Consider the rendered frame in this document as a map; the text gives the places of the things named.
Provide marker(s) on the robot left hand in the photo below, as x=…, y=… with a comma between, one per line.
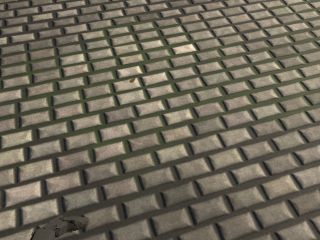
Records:
x=59, y=226

